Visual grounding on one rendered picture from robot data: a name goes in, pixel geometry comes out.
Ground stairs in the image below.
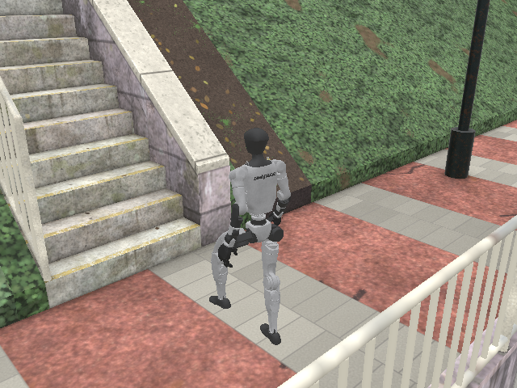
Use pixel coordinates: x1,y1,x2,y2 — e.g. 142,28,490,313
0,0,202,309

